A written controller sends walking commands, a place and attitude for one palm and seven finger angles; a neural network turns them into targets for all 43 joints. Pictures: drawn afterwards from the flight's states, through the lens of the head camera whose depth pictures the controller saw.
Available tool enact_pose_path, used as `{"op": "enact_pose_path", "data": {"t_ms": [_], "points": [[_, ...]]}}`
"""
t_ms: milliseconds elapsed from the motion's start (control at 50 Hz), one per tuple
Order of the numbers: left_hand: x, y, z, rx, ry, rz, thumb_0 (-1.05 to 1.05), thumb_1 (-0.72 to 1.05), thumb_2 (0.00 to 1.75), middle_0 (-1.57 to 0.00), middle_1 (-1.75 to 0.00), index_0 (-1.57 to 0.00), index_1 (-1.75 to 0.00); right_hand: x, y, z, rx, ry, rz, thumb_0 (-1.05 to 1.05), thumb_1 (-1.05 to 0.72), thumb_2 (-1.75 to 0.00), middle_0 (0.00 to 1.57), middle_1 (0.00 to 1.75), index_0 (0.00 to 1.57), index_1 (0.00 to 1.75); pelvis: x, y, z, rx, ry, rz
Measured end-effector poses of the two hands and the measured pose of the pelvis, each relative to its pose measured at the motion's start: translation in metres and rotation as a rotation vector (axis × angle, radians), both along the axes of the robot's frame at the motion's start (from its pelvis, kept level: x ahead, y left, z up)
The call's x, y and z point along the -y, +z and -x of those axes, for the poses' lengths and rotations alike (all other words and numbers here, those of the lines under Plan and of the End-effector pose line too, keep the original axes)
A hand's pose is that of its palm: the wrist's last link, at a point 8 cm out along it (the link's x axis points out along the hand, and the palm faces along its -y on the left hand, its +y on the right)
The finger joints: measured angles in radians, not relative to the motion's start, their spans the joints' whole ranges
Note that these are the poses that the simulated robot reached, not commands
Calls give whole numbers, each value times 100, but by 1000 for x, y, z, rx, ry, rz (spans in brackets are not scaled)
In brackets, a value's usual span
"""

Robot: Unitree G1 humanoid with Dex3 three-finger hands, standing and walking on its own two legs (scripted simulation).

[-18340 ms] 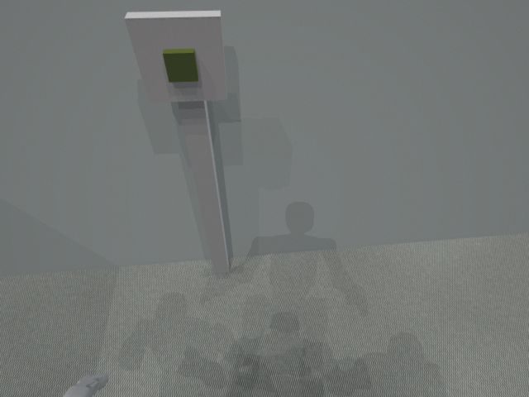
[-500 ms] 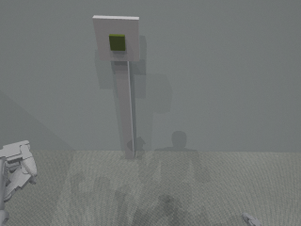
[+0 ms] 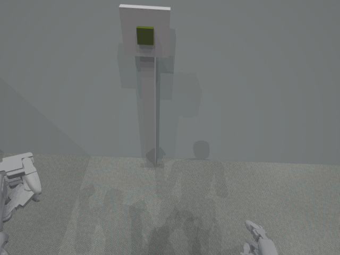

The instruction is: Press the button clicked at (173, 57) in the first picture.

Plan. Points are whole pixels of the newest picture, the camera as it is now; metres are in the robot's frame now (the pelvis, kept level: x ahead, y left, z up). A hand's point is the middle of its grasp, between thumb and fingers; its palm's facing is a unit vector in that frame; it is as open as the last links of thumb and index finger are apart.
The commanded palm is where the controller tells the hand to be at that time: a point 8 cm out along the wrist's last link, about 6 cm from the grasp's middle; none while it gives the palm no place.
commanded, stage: stop stepping back and stand still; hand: left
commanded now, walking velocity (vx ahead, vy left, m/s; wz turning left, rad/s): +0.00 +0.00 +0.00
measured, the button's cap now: (145, 35) +0.78 +0.15 +0.16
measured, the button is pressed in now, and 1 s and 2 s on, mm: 0 0 0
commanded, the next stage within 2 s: let the arm hang, fingers relaxed in 0.06 s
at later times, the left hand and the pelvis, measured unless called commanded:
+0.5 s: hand out of the picture +0.03 +0.18 -0.19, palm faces +0.04 -0.98 -0.20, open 3.5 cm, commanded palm none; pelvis -0.01 -0.01 -0.01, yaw +2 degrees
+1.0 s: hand out of the picture -0.02 +0.17 -0.18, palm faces +0.05 -0.97 -0.22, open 7.2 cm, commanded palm none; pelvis +0.00 -0.01 +0.00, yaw +1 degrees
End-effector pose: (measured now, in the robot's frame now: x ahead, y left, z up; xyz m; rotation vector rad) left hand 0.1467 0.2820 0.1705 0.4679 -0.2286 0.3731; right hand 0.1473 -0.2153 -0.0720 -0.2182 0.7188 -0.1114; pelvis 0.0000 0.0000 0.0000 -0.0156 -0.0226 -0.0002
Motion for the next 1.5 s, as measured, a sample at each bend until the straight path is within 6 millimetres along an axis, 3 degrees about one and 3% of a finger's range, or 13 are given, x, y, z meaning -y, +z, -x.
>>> {"op": "enact_pose_path", "data": {"t_ms": [140, 180, 240, 300, 380, 440, 480, 600, 680, 760, 920, 1140, 1500], "points": [[5, 4, -1, 4, -36, -15, 1, 89, 90, -131, -150, -131, -150, 6, 3, 1, 8, -13, 8, 1, -90, -90, 20, 30, 20, 30, 0, 1, 1, -4, 1, 12], [4, -5, -4, -26, -51, -21, 1, 89, 90, -131, -150, -131, -150, 10, 1, -1, 15, -6, 4, 1, -90, -90, 20, 30, 20, 30, -1, 0, 1, -12, 5, 14], [-8, -79, -22, -336, -42, 42, 0, 90, 90, -129, -149, -130, -149, 22, -19, 0, -57, 31, -2, 1, -90, -90, 20, 30, 20, 30, -5, -7, 7, -20, 15, 15], [-9, -173, -12, -727, 11, 159, 0, 90, 90, -125, -144, -125, -145, 36, -36, 12, -131, 3, 8, 1, -90, -90, 20, 30, 20, 30, -6, -12, 12, -19, 15, 7], [18, -264, 40, -1110, 33, 312, 1, 91, 90, -115, -134, -115, -135, 50, -46, 46, -251, -42, 40, 1, -90, -90, 20, 30, 20, 30, -1, -15, 16, -6, 19, -1], [45, -308, 86, -1299, 40, 431, 1, 91, 90, -105, -125, -105, -125, 55, -49, 80, -376, -72, 69, 0, -90, -90, 20, 29, 20, 30, 4, -15, 16, 4, 28, 0], [51, -324, 114, -1377, 103, 495, 1, 91, 90, -99, -119, -99, -119, 55, -51, 103, -464, -89, 79, 0, -90, -90, 20, 29, 20, 30, 6, -14, 15, 7, 33, 5], [43, -325, 176, -1527, 218, 543, 1, 91, 90, -78, -96, -77, -98, 42, -60, 155, -659, -102, 45, 1, -90, -90, 20, 29, 20, 30, 9, -8, 14, 8, 49, 14], [39, -314, 206, -1599, 282, 532, 1, 91, 90, -64, -80, -63, -81, 31, -70, 166, -692, -109, -9, 1, -90, -90, 20, 29, 20, 30, 9, -5, 13, 12, 44, 9], [38, -307, 219, -1637, 323, 516, 1, 91, 90, -50, -64, -49, -65, 21, -78, 166, -687, -116, -58, 0, -90, -90, 20, 29, 20, 30, 9, -4, 11, 18, 37, 4], [51, -311, 196, -1609, 294, 522, 1, 91, 90, -28, -39, -28, -40, 9, -84, 161, -680, -128, -101, 0, -90, -90, 20, 29, 20, 30, 11, -4, 4, 27, 25, -6], [89, -319, 147, -1553, 189, 572, 0, 91, 90, -21, -31, -21, -31, 8, -79, 160, -715, -147, -102, 0, -91, -90, 20, 29, 20, 30, 17, -2, -8, 11, 23, -14], [93, -316, 154, -1593, 245, 578, 0, 91, 90, -20, -30, -20, -30, 21, -79, 134, -701, -145, -87, 0, -91, -90, 20, 29, 20, 30, 26, 0, -23, 17, 22, -14]]}}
